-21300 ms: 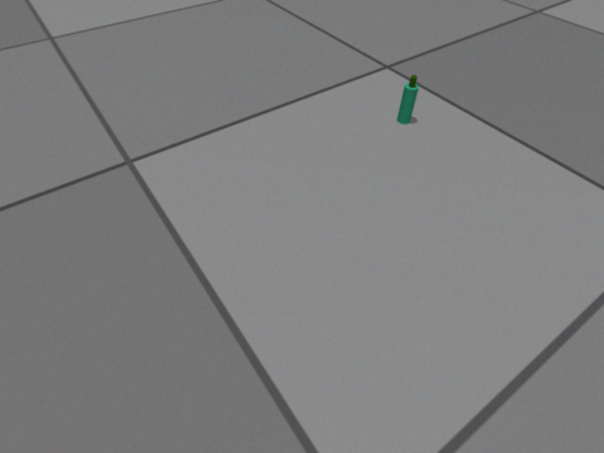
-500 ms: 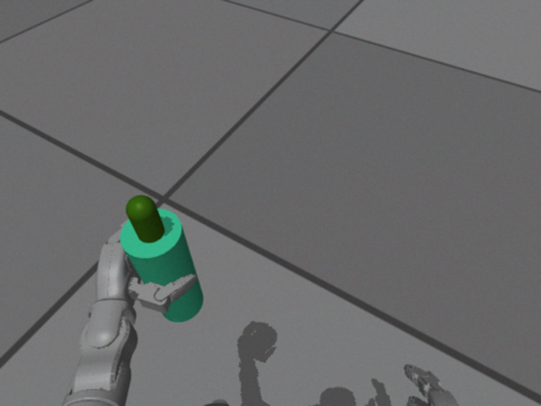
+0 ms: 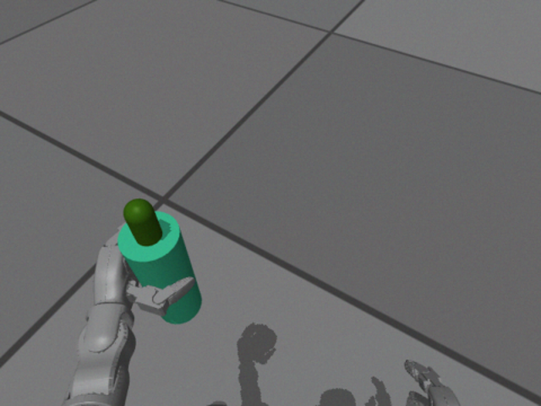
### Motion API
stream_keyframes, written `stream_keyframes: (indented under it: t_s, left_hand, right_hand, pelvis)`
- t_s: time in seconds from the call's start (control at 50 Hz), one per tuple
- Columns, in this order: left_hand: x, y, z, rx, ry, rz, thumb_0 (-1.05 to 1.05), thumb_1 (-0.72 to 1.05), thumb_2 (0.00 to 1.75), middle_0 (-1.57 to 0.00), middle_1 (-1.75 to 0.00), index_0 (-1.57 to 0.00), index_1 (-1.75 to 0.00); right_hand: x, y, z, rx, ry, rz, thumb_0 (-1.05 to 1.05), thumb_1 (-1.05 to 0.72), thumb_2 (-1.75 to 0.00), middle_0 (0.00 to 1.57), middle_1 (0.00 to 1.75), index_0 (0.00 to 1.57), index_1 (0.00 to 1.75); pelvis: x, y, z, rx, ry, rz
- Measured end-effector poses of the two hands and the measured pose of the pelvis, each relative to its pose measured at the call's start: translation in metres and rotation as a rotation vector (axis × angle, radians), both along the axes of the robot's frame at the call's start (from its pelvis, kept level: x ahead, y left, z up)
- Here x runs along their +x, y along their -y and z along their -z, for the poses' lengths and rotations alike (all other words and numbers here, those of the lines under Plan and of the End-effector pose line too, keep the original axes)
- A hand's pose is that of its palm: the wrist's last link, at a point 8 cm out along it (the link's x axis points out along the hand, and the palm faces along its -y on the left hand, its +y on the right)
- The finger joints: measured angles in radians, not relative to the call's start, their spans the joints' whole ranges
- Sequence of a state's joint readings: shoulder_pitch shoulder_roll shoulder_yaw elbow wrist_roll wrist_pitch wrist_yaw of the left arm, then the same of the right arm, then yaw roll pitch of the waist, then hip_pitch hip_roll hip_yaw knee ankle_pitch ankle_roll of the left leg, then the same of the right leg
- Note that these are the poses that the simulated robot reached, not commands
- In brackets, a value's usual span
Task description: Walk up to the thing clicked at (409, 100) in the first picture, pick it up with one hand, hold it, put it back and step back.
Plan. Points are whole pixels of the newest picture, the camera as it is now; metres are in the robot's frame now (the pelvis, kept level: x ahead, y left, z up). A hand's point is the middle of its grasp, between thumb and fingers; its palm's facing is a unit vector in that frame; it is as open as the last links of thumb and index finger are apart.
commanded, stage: hold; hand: left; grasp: from the side
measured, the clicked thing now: (162, 264) +0.32 +0.17 +0.03
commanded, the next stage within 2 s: crouch in 1.32 s
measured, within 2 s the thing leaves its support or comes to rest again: neither
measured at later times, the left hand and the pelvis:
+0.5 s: hand (159, 268) +0.31 +0.17 +0.03, palm faces +0.08 -1.00 -0.02, open 10.3 cm; pelvis +0.00 +0.01 +0.00, yaw +0 degrees
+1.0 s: hand (161, 263) +0.32 +0.17 +0.03, palm faces +0.08 -1.00 -0.02, open 10.3 cm; pelvis +0.00 +0.01 +0.00, yaw +0 degrees
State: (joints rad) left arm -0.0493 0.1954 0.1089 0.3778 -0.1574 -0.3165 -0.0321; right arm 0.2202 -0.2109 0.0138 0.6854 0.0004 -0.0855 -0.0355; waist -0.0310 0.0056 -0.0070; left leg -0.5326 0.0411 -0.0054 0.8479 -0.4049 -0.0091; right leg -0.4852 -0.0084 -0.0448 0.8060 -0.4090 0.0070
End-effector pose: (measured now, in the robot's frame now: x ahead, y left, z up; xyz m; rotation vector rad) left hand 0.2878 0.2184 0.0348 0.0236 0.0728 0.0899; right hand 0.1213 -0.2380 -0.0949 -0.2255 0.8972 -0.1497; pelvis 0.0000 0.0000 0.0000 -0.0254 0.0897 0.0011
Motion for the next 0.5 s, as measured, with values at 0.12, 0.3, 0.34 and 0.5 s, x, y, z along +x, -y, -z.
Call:
stream_keyframes:
  t_s: [0.12, 0.3, 0.34, 0.5]
  left_hand:
    - [0.0024, 0.0025, -0.0024, 0.0, 0.002, 0.014, -0.02, -0.4, 1.06, -0.66, -0.99, -0.7, -1.01]
    - [0.0025, -0.005, 0.0002, -0.001, 0.005, -0.014, -0.02, -0.4, 1.06, -0.66, -0.99, -0.7, -1.01]
    - [-0.0001, -0.0049, 0.0009, 0.009, -0.001, 0.0, -0.02, -0.4, 1.06, -0.66, -0.99, -0.7, -1.01]
    - [-0.0015, -0.0024, 0.0, -0.003, -0.004, 0.008, -0.02, -0.4, 1.06, -0.66, -0.99, -0.7, -1.01]
  right_hand:
    - [-0.0024, -0.001, -0.0001, 0.0, -0.001, 0.003, 0.01, -0.92, -0.91, 0.2, 0.3, 0.2, 0.3]
    - [-0.0075, -0.0032, 0.0005, 0.008, -0.012, 0.008, 0.01, -0.92, -0.91, 0.2, 0.3, 0.2, 0.3]
    - [-0.008, -0.0032, 0.0008, 0.007, -0.015, 0.007, 0.01, -0.92, -0.91, 0.2, 0.3, 0.2, 0.3]
    - [-0.0059, -0.0057, 0.0007, 0.003, -0.007, 0.005, 0.01, -0.93, -0.91, 0.2, 0.3, 0.2, 0.3]
  pelvis:
    - [-0.0005, -0.0017, -0.0004, -0.001, 0.008, 0.0]
    - [-0.0032, -0.0024, -0.0004, 0.0, 0.003, 0.005]
    - [-0.0027, -0.0031, -0.0005, -0.001, 0.002, 0.004]
    - [-0.0016, -0.0064, -0.0005, -0.004, 0.007, 0.001]
